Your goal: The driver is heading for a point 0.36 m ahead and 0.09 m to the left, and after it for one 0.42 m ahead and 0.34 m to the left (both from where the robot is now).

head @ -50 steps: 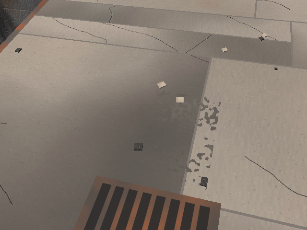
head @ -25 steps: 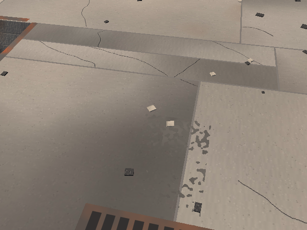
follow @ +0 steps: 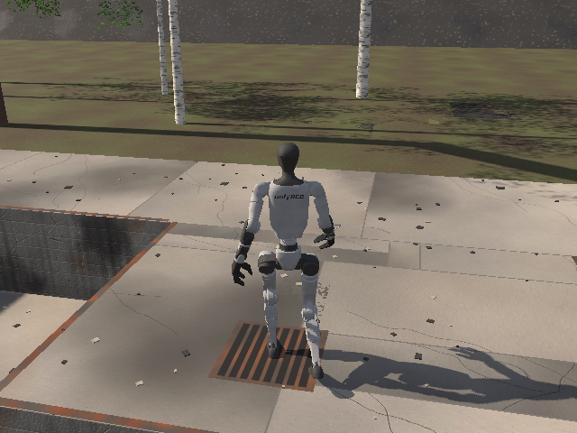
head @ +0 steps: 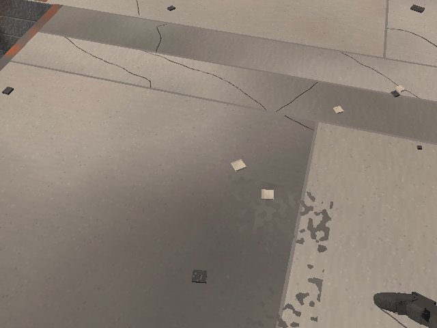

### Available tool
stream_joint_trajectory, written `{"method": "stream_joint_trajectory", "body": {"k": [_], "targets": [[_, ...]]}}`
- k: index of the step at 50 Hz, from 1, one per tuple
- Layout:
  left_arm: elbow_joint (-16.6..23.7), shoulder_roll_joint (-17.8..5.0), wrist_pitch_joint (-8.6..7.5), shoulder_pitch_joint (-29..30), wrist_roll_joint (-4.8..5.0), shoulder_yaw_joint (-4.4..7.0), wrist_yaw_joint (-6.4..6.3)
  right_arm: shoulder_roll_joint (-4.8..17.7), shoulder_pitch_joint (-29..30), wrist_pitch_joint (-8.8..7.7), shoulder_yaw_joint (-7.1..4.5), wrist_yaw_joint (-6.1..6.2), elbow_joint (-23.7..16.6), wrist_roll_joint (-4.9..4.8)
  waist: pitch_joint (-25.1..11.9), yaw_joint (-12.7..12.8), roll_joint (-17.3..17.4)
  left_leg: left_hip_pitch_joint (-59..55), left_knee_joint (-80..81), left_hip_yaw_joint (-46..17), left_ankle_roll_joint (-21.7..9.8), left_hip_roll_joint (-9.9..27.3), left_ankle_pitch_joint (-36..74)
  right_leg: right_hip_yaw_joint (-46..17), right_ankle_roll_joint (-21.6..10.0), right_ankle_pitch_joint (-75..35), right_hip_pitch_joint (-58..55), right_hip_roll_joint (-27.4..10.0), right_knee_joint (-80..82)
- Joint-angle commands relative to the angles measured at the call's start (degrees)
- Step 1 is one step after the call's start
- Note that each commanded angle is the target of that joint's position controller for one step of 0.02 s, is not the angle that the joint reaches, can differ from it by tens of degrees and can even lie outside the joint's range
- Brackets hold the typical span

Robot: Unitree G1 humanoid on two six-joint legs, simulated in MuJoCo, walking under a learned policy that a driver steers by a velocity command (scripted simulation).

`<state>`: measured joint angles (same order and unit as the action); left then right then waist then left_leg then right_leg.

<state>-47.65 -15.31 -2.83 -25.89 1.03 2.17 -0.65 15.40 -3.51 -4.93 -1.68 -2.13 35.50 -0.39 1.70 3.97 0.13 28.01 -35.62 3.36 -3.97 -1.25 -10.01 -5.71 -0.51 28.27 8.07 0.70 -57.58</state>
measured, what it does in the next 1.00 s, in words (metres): walks ahead, turning left: right foot, then left foot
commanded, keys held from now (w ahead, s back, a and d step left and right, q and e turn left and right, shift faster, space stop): w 0.26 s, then q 0.74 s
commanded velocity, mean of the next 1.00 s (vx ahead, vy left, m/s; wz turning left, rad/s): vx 0.24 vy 0.00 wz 0.31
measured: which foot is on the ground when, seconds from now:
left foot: down 0.00-0.44, up 0.46-0.82, down 0.84-1.00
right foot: up 0.00-0.40, down 0.42-0.84, up 0.86-1.00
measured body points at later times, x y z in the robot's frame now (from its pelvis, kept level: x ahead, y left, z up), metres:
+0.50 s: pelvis +0.26 -0.03 +0.00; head +0.31 -0.04 +0.45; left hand +0.48 +0.21 -0.07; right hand +0.30 -0.31 -0.13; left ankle +0.10 +0.09 -0.66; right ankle +0.39 -0.14 -0.72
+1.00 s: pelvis +0.31 +0.01 +0.02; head +0.33 +0.06 +0.47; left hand +0.36 +0.34 -0.10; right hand +0.54 -0.21 -0.05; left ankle +0.31 +0.10 -0.72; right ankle +0.38 -0.13 -0.63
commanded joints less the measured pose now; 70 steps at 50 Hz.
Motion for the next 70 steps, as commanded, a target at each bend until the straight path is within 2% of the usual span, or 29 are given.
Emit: {"method": "stream_joint_trajectory", "body": {"k": [1,3,6,15,19,21,22,23,24,25,27,29,36,40,41,42,43,44,45,47,50,55,62,65,66,67,68,69,70], "targets": [[7.4,-7.9,-2.7,6.0,1.22,1.37,0.4,8.3,-13.2,0.06,-3.21,0.66,0.9,0.0,-6.0,-7.6,1.6,-31.5,20.9,-32.4,-10.2,19.2,-10.6,-0.4,-0.6,-7.6,34.3,-4.6,-18.8],[7.1,-6.8,-2.16,5.5,0.03,1.62,0.44,6.2,-9.3,-0.4,-2.83,0.19,0.7,1.11,-3.3,-3.4,2.9,-20.1,24.1,-23.4,-9.4,14.8,-2.7,-0.3,-0.4,-12.4,27.6,-7.9,-14.2],[6.3,-4.5,-0.63,5.1,-0.25,1.13,0.17,5.4,-9.4,-1.76,-2.74,0.02,2.3,0.57,-1.3,-1.9,4.2,-14.8,28.1,-17.4,-10.5,13.3,0.3,0.6,0.8,-14.3,26.4,-9.1,-9.0],[11.5,-2.5,-3.06,25.4,-1.03,-0.05,1.39,9.8,-18.3,-0.39,-3.73,1.79,6.8,-0.59,3.6,-8.5,1.0,-17.6,26.8,-8.0,-7.3,10.4,15.2,4.5,1.6,-37.1,25.1,-5.5,23.1],[12.3,-5.9,-4.06,25.1,-1.6,1.46,2.63,10.6,-19.8,1.62,-4.04,2.63,8.1,-0.72,-0.6,-6.6,4.5,-26.2,16.5,-11.9,-4.6,11.8,24.7,2.8,-0.4,-33.5,20.2,-2.1,29.8],[10.1,-8.6,-4.47,16.7,-2.33,2.77,2.12,10.5,-17.0,2.19,-3.97,3.07,7.0,-0.76,-5.7,-1.4,4.4,-25.1,5.3,-11.5,-1.7,8.3,29.8,4.2,-2.8,-39.2,7.5,-1.5,34.6],[9.4,-12.2,-4.59,10.0,-3.43,3.54,1.53,7.7,-16.4,2.0,-2.96,3.16,4.7,0.35,-14.3,0.8,-0.1,-16.5,-7.9,-9.8,1.0,4.4,17.5,-1.3,-5.8,-61.0,-8.7,-9.5,29.1],[9.5,-14.9,-3.39,8.2,-3.89,4.0,1.06,1.2,-27.5,1.88,-0.94,2.81,5.3,0.57,-24.4,-2.6,-15.7,3.9,-30.0,-6.5,5.6,-2.9,-26.6,-18.7,-16.7,-78.6,-30.4,-27.9,24.5],[10.8,-11.0,-2.09,7.1,-2.39,3.23,1.12,6.9,-28.7,2.31,-1.82,2.8,6.4,-0.83,-31.8,0.1,-13.3,6.8,-38.6,-12.5,6.2,-1.8,-33.1,-22.1,-17.8,-67.8,-31.2,-28.3,25.9],[11.2,-8.7,-1.1,9.5,-1.88,2.63,0.86,10.3,-22.2,3.01,-3.17,3.0,4.8,-1.94,-25.7,0.8,-9.6,10.6,-40.9,-11.3,6.6,0.5,-29.1,-16.1,-15.6,-58.9,-25.7,-24.7,28.9],[10.3,-6.1,0.1,16.4,-1.43,1.7,0.21,9.0,-17.1,5.26,-3.39,4.0,3.2,-1.16,-13.3,-2.2,-6.9,10.9,-37.3,-8.1,8.3,4.0,-22.2,-8.8,-13.4,-46.1,-9.5,-20.5,34.5],[9.9,-6.5,0.33,21.9,-2.61,1.96,0.31,6.5,-20.0,7.98,-3.28,4.4,3.3,-1.11,-7.9,-6.1,-10.0,1.2,-32.7,-5.5,9.2,4.7,-19.0,-1.9,-12.6,-36.4,6.1,-17.2,40.6],[8.2,-9.7,0.72,25.1,-1.52,3.49,-0.62,6.1,-13.9,8.91,-3.22,3.01,-0.3,-0.12,-8.2,-5.6,-7.7,-7.5,-14.3,-3.2,6.1,6.5,-7.4,5.8,-12.6,-30.3,8.2,-19.6,42.6],[6.5,-10.8,2.14,25.1,0.01,3.96,-0.53,7.1,-13.5,9.18,-4.1,2.03,-1.1,0.16,-6.8,-6.6,-6.4,-13.0,-2.0,0.3,2.7,4.3,-4.6,8.1,-8.6,-20.9,7.0,-19.4,37.9],[5.6,-9.4,2.57,23.6,0.2,3.71,-0.52,7.9,-14.8,9.04,-4.66,2.21,-0.5,0.52,-6.4,-6.7,-4.4,-16.1,1.9,0.3,1.1,2.7,-2.7,9.7,-6.0,-16.0,8.6,-17.3,33.8],[4.3,-6.9,3.17,20.7,-0.29,3.23,-0.36,10.8,-16.1,8.75,-5.62,2.72,-0.6,0.81,-4.0,-6.3,4.1,-18.7,10.2,-7.2,-1.6,6.1,6.2,14.1,-1.4,-8.9,13.1,-12.6,23.7],[5.8,-4.5,3.58,19.4,-2.85,2.4,-0.18,16.6,-15.0,8.42,-6.44,3.83,-3.2,0.55,-2.0,-3.7,21.0,-23.0,14.8,-27.9,-9.4,19.7,20.8,17.4,5.0,9.3,27.9,-3.6,4.4],[8.1,-7.0,3.38,25.7,-2.39,3.23,-0.85,18.2,-16.1,6.98,-6.45,3.1,-3.9,2.58,-4.4,-8.0,17.3,-17.2,19.2,-35.0,-16.7,23.1,15.4,6.2,4.5,11.5,30.7,-0.1,-6.1],[8.2,-8.3,3.41,26.5,-1.08,3.77,-1.22,16.6,-14.0,5.67,-6.07,2.71,-3.6,2.78,-3.6,-6.9,12.2,-16.9,19.8,-30.6,-14.6,20.4,9.7,3.4,3.4,6.3,31.7,-1.4,-9.4],[6.0,-8.8,3.6,24.0,-1.38,4.44,-1.99,12.4,-8.1,5.02,-4.95,3.14,-4.4,0.71,-4.0,-4.2,7.2,-17.6,18.0,-24.2,-8.6,15.7,6.9,2.0,2.8,-3.1,31.6,-2.9,-8.0],[5.6,-7.7,3.15,22.2,-1.4,4.39,-1.7,10.6,-7.4,5.35,-4.01,4.11,-5.5,0.65,-7.6,-3.2,6.9,-18.9,16.2,-21.0,-8.1,13.1,16.4,2.1,4.1,-8.7,27.5,-1.3,-8.0],[6.3,-5.9,2.7,24.6,-0.85,3.36,-1.14,12.1,-9.5,6.16,-4.79,4.8,-5.7,0.14,-7.5,-5.2,7.4,-22.7,14.9,-23.8,-8.8,12.2,13.1,0.8,5.6,-9.7,25.4,-0.1,7.2],[6.5,-7.3,1.56,22.9,-0.17,3.61,0.32,12.6,-7.4,7.16,-5.28,3.72,-6.7,-0.12,-7.1,-5.4,9.2,-20.0,13.3,-32.0,-9.3,11.0,14.0,0.0,4.4,-6.5,16.1,1.9,20.0],[5.7,-7.6,0.89,18.8,-0.27,4.0,0.97,12.3,-4.7,7.63,-5.24,3.77,-7.1,-1.23,-7.9,-2.7,8.6,-18.7,10.2,-32.7,-6.5,8.2,14.6,1.3,2.5,-15.1,7.8,1.8,34.3],[5.2,-9.2,0.88,16.8,-0.68,4.59,0.87,11.2,-4.9,7.7,-4.98,3.96,-7.2,-1.39,-8.4,-2.4,6.7,-14.5,7.7,-30.9,-3.9,5.8,8.4,-0.4,1.0,-21.3,1.4,-1.8,38.3],[5.7,-12.9,1.28,16.3,-1.58,5.34,0.48,8.2,-7.7,7.68,-4.22,3.83,-7.1,-0.7,-9.4,-4.3,-4.2,-6.5,-3.0,-23.6,-0.5,0.0,-8.8,-10.2,-3.5,-27.1,-5.2,-13.2,39.7],[5.6,-15.7,1.64,17.6,-3.16,5.72,0.44,9.8,-7.9,7.2,-4.84,3.83,-8.6,-1.0,-5.2,-5.7,-17.2,4.9,-13.9,-12.8,3.0,-7.7,-26.6,-22.5,-13.7,-37.1,-2.7,-22.5,41.2],[7.4,-12.3,1.34,20.0,-3.09,4.93,0.17,14.3,-9.2,6.8,-6.24,3.81,-7.3,0.1,-4.9,-5.3,-11.7,5.6,-26.0,-13.6,5.5,-3.1,-25.8,-22.0,-16.7,-38.0,-0.4,-25.0,40.9],[8.2,-9.2,1.39,23.0,-2.47,4.02,-0.29,15.5,-9.9,7.0,-6.99,3.55,-5.7,-0.34,-4.3,-6.4,-8.3,5.2,-30.2,-13.3,6.3,-2.3,-21.8,-15.6,-14.3,-36.6,0.5,-21.0,39.8]]}}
